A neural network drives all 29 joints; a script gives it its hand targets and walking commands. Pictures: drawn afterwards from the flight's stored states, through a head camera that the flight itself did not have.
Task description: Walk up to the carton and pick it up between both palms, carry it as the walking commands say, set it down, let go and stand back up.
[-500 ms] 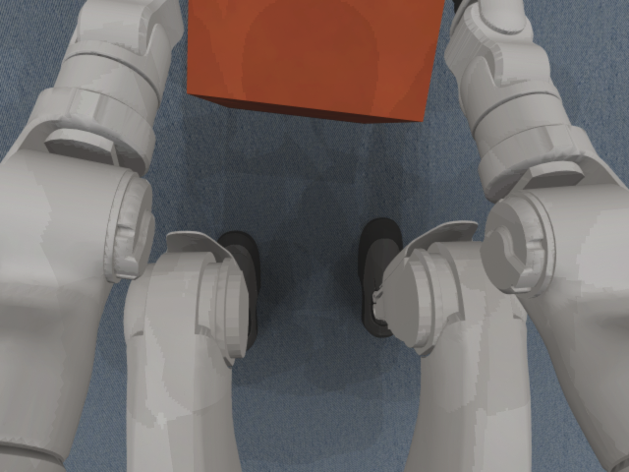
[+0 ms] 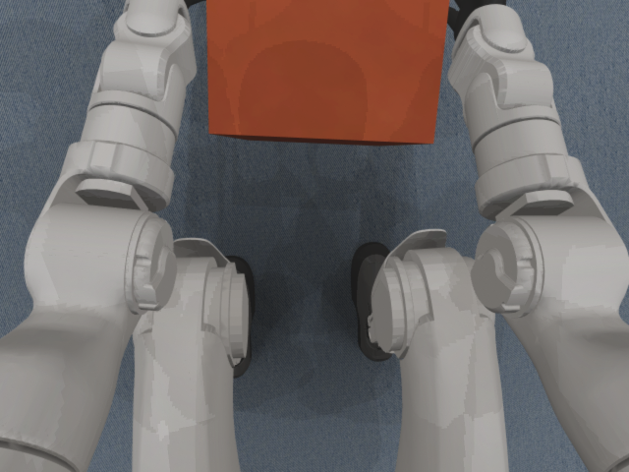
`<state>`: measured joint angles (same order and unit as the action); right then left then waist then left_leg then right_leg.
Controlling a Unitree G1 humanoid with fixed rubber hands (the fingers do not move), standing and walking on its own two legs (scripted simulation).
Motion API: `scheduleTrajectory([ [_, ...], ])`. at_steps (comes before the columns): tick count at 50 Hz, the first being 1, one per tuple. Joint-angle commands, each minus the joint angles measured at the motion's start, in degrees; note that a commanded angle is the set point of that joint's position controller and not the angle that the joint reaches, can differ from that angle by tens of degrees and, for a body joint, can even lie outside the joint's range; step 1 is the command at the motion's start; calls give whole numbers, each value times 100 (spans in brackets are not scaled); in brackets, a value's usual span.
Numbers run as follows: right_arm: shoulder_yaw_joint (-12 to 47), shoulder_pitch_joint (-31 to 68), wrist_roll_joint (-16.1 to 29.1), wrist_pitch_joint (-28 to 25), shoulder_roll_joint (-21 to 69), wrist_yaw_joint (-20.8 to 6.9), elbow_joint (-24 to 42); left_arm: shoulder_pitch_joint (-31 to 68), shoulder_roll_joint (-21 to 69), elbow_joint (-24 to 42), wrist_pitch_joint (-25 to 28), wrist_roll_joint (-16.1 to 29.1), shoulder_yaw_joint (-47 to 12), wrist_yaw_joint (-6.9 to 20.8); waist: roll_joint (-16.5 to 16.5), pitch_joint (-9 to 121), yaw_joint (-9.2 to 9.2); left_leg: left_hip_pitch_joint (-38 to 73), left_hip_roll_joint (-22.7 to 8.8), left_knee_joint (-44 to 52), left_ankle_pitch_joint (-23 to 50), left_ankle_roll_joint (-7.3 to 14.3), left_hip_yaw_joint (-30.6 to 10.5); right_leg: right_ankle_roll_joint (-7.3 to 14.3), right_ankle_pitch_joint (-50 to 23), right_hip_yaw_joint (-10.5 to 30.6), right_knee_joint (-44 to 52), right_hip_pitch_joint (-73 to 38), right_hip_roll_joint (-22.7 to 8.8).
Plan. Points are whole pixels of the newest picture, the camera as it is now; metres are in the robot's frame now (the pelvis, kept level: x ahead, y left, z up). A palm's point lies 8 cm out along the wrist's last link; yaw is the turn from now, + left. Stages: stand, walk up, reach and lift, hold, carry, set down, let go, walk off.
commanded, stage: reach and lift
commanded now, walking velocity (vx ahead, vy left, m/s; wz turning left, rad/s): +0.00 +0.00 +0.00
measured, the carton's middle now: (321, 47) +0.52 -0.02 -0.22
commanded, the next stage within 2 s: none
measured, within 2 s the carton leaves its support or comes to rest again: neither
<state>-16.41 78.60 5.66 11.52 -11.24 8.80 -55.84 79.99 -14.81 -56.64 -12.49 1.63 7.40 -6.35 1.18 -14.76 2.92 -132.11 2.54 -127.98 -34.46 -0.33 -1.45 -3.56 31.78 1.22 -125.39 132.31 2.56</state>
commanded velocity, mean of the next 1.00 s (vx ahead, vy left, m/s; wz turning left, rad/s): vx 0.00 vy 0.00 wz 0.00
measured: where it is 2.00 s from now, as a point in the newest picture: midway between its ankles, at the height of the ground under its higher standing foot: (305, 327)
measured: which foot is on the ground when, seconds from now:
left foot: down 0.00-1.00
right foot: down 0.00-1.00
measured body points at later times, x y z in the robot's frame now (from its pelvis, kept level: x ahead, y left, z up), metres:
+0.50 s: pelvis +0.00 +0.00 +0.04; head +0.34 +0.01 +0.33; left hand +0.56 +0.13 -0.09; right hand +0.53 -0.16 -0.09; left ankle +0.10 +0.12 -0.33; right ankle +0.12 -0.13 -0.33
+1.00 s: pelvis +0.00 +0.00 +0.09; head +0.31 +0.02 +0.41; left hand +0.54 +0.13 -0.01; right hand +0.52 -0.16 -0.01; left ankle +0.10 +0.12 -0.33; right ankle +0.12 -0.13 -0.33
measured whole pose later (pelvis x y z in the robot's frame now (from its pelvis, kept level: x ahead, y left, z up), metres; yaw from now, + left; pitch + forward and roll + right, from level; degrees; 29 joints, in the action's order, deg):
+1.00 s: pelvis +0.00 +0.00 +0.09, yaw +1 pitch +45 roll -2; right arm -31.5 64.9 -9.6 20.7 0.8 6.1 -36.2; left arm 71.6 -4.7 -45.6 -20.5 -12.1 21.3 -3.1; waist -0.4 2.4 2.7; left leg -124.4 4.0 -109.8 -30.5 -1.1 -2.7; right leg -2.9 29.2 1.6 -107.9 123.9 2.1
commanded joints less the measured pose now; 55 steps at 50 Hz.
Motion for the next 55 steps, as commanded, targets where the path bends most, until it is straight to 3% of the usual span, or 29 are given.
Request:
scheduleTrajectory([
  [1, 1915, 3548, 485, -68, 6004, -1710, 1373, 3709, 5855, 1511, 219, 472, -1809, 1605, -676, 7957, -31, 4146, 501, 1123, 2514, -15, 409, 207, -2344, -689, 748, -3648, 524],
  [5, 1858, 3573, 214, 71, 6071, -1697, 1426, 3511, 6010, 1291, 94, 194, -1542, 1627, -570, 7745, -83, 3734, 503, 1292, 2099, 10, 479, 193, -2057, -676, 937, -3648, 534],
  [13, 1747, 3666, -267, 287, 5958, -1671, 1716, 3096, 6297, 803, -204, -94, -1164, 1731, -398, 7588, 135, 3420, 540, 1589, 1672, 9, 455, 164, -1705, -697, 1328, -3788, 524],
  [17, 1831, 3792, -298, 371, 6017, -1684, 1945, 3111, 6393, 893, -301, -119, -1174, 1733, -369, 7944, 147, 3586, 578, 1696, 1766, 7, 440, 151, -1797, -710, 1431, -3993, 540],
  [26, 1907, 3451, -338, 551, 6323, -1754, 1960, 2931, 6459, 1140, -395, -279, -1202, 1692, -370, 8273, -40, 3858, 617, 1911, 2120, -5, 438, 121, -2106, -687, 1590, -4134, 605],
  [34, 2077, 3117, -352, 658, 6482, -1742, 2235, 2717, 6777, 1507, -490, -205, -1508, 1646, -484, 8846, 89, 4309, 694, 2185, 2524, -58, 405, 126, -2474, -674, 1843, -4380, 653],
  [40, 1953, 2943, -464, 725, 6492, -1782, 2196, 2572, 6883, 1402, -566, -331, -1423, 1615, -580, 8637, 165, 4442, 719, 2484, 2402, -70, 346, 130, -2287, -669, 2124, -4204, 646],
  [55, 1623, 2857, -749, 975, 6784, -1913, 1981, 2432, 7076, 1053, -777, -670, -901, 1724, -469, 8370, 96, 4507, 746, 3120, 1714, -40, 377, 110, -1680, -656, 2772, -4458, 644],
])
